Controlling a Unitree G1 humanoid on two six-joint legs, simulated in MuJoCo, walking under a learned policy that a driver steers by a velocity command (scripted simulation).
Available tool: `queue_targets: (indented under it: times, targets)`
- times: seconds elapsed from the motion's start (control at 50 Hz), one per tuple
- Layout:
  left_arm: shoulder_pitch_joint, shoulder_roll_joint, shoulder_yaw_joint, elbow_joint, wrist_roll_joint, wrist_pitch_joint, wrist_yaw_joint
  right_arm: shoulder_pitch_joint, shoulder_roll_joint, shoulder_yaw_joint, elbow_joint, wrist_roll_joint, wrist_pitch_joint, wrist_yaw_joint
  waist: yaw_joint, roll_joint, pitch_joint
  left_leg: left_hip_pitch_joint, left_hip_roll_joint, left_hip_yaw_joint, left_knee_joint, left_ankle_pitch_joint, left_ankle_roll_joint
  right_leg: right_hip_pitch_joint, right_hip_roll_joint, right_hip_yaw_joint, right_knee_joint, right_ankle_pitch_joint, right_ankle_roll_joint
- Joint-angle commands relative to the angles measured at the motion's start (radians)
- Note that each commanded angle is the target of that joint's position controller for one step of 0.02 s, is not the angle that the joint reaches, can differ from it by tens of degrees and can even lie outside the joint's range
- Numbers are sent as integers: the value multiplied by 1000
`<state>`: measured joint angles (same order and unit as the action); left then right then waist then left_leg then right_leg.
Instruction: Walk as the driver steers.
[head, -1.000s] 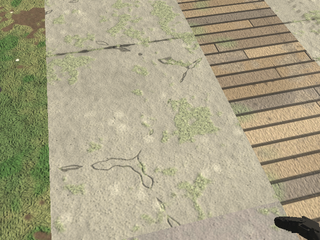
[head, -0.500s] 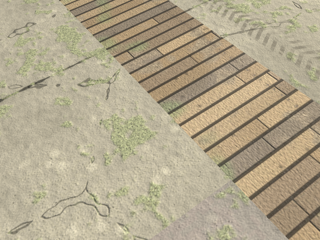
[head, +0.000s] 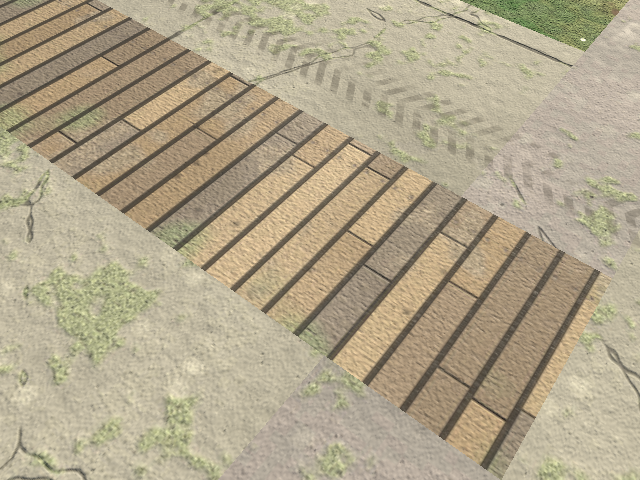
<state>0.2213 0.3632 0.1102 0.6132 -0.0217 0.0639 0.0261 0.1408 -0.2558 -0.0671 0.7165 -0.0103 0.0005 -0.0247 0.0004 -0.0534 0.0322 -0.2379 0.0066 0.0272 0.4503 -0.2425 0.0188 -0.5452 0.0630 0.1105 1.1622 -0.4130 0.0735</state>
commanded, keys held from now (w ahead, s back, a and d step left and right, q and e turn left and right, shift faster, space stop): w+e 0.04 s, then e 0.10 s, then no key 0.32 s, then q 0.54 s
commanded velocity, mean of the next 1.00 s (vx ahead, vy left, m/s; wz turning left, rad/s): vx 0.04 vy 0.00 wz -0.03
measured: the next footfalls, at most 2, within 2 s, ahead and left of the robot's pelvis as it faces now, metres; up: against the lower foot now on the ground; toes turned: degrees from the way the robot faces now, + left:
right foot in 0.26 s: +0.06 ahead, -0.16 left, +0.00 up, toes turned -9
left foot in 0.66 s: +0.08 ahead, +0.06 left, +0.00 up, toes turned -5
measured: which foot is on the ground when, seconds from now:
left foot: down 0.00-0.26, up 0.28-0.64, down 0.66-1.00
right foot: up 0.00-0.24, down 0.26-0.74, up 0.76-0.98, down 1.00-1.00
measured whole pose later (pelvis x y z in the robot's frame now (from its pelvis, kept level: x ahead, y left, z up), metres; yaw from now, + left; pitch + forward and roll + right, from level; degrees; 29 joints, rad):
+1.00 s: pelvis +0.03 -0.10 -0.01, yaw +4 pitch +1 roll +0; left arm 0.14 0.29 0.08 0.68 -0.01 0.00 0.01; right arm 0.16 -0.33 -0.08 0.70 0.03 0.06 -0.03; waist -0.02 0.03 0.05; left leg -0.33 -0.02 -0.17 0.56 -0.26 -0.04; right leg -0.28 0.04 0.03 0.53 -0.27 0.02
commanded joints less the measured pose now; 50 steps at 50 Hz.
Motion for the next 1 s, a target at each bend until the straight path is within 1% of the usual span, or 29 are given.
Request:
queue_targets:
  times: [0.02,0.06,0.14,0.2,0.24,0.26,0.28,0.3,0.32,0.36,0.38,0.42,0.5,0.56,0.62,0.66,0.68,0.7,0.72,0.74,0.76,0.78,0.8,0.84,0.86,0.9,0.94,0.98,1.0]
  targets:
    - [-76,46,6,-103,-8,-15,-7,25,-157,-37,-61,4,-4,-20,-57,225,-63,207,242,-200,-208,-9,188,-173,-64,-55,-51,60,25]
    - [-116,40,-1,-123,0,-22,-15,47,-180,-43,-56,3,-6,-21,-77,223,-48,231,272,-207,-229,-54,194,-168,-91,-64,-144,48,24]
    - [-109,9,-17,-132,11,-30,-29,12,-223,-58,-56,10,-6,-3,-60,220,-48,150,282,-79,-191,205,192,19,-110,-130,-347,27,0]
    - [-64,21,-11,-123,7,-25,-36,17,-239,-60,-39,36,-8,12,-31,231,-73,126,294,-65,-122,318,177,156,-79,-153,-512,79,-42]
    - [26,30,0,-88,9,-23,-37,4,-207,-47,-27,56,-9,17,25,191,-99,53,261,-22,-6,281,113,358,-45,-163,-734,251,-96]
    - [69,70,13,-80,10,-23,-29,54,-147,-25,-8,35,-14,24,34,81,-141,-44,204,50,131,167,37,525,-95,-78,-788,406,-122]
    - [93,168,23,-106,23,-27,-10,58,-47,16,-51,-38,-18,34,6,-244,-203,-291,95,122,456,-376,-70,709,-386,274,-765,836,-217]
    - [73,146,9,-114,47,-47,-17,29,-117,-6,-53,-12,-14,23,40,-209,-222,-359,51,-5,610,-448,-91,572,-484,364,-787,774,-394]
    - [53,105,-3,-106,46,-64,-27,-4,-181,-24,-46,15,-5,15,54,-123,-172,-364,69,-36,689,-394,-92,530,-417,276,-804,712,-389]
    - [-29,64,-19,-87,32,-78,-30,15,-175,-28,-14,15,7,5,14,-72,-125,-356,90,-63,660,-268,-87,480,-318,160,-813,603,-302]
    - [-68,55,-26,-85,27,-79,-28,27,-173,-29,-8,8,13,2,-5,-72,-108,-314,88,-63,645,-200,-95,431,-298,124,-821,651,-292]
    - [-98,18,-41,-75,38,-85,-21,70,-149,-25,15,11,18,2,-33,-76,-128,-230,76,-58,610,-116,-106,395,-269,70,-829,705,-290]
    - [-115,-25,-55,-37,46,-87,-17,53,-98,-2,24,11,26,3,-16,-67,-118,-121,81,-57,351,-95,-111,387,-252,31,-841,580,-282]
    - [-101,8,-46,4,52,-83,-19,26,-123,-3,12,16,29,3,8,-79,-79,-77,71,-42,254,-121,-99,365,-277,57,-848,457,-296]
    - [-117,50,-31,22,34,-71,-10,24,-150,-10,-5,22,26,4,-3,-59,-47,-87,51,-17,185,-97,-69,373,-301,81,-816,424,-299]
    - [-91,60,-22,41,22,-63,-1,36,-150,-8,-14,14,21,8,-15,-29,-49,-58,47,-17,82,59,-37,390,-289,59,-777,432,-265]
    - [-70,54,-19,46,25,-63,5,34,-176,-13,-24,11,18,9,-7,13,-62,-33,71,-60,72,241,-12,388,-258,28,-733,385,-228]
    - [-52,42,-16,33,41,-66,10,28,-224,-28,-23,16,18,7,29,128,-77,-10,100,-107,107,410,26,359,-180,-51,-680,333,-185]
    - [-76,30,-16,24,49,-66,15,47,-218,-33,-22,29,19,7,15,194,-100,-15,132,-186,69,394,80,346,-110,-137,-603,283,-140]
    - [-124,12,-17,12,45,-63,19,64,-217,-35,-30,25,17,6,-9,238,-94,-1,191,-307,2,361,138,285,-50,-185,-502,219,-100]
    - [-162,-20,-21,-1,39,-59,21,77,-228,-38,-34,16,15,2,-32,284,-82,37,244,-423,-56,346,205,191,1,-176,-419,110,-79]
    - [-182,-36,-23,-15,33,-54,17,93,-224,-37,-37,8,6,0,-50,324,-79,96,301,-509,-102,369,264,78,25,-122,-294,-147,-74]
    - [-180,-18,-16,-20,24,-53,11,106,-233,-39,-41,1,-10,1,-62,295,-81,128,331,-539,-115,412,297,9,9,-57,-136,-268,-69]
    - [-130,-4,-11,-9,16,-55,4,31,-240,-46,-54,24,-17,-2,-5,182,-84,137,270,-437,-74,429,224,-12,-44,-24,-187,-188,-59]
    - [-135,-9,-13,-6,20,-61,5,7,-232,-48,-61,34,-7,-6,-8,179,-88,137,236,-405,-63,425,192,14,-45,-43,-280,-142,-45]
    - [-120,-35,-22,0,16,-72,-7,-7,-235,-53,-70,37,27,-12,-15,204,-122,103,193,-379,-40,453,171,126,-18,-73,-399,-44,-22]
    - [-70,-21,-16,12,5,-76,-22,-19,-236,-57,-85,40,46,-11,-7,228,-143,72,173,-389,-26,399,156,224,1,-90,-540,52,-20]
    - [4,-5,-3,36,11,-77,-26,-44,-210,-50,-102,52,52,-12,31,212,-140,-15,122,-389,13,193,97,377,3,-111,-773,237,-39]
    - [30,59,16,33,24,-74,-16,-10,-163,-37,-102,39,49,-11,16,89,-133,-146,52,-329,143,-24,35,484,-143,26,-829,250,-87]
